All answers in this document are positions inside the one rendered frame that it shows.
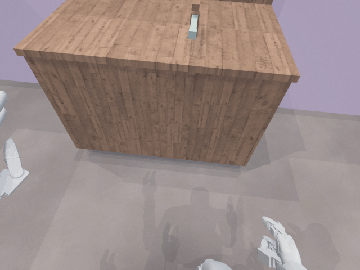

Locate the right robot hand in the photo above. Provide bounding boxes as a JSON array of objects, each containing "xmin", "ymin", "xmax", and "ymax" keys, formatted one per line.
[{"xmin": 258, "ymin": 216, "xmax": 302, "ymax": 270}]

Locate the left robot hand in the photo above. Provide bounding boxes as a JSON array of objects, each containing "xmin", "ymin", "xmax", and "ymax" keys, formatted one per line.
[{"xmin": 0, "ymin": 91, "xmax": 29, "ymax": 199}]

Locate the tap lever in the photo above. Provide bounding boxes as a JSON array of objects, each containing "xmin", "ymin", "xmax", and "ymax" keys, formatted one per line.
[{"xmin": 188, "ymin": 15, "xmax": 198, "ymax": 40}]

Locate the counter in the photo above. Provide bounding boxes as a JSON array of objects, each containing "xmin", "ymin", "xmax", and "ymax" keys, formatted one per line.
[{"xmin": 13, "ymin": 0, "xmax": 300, "ymax": 166}]

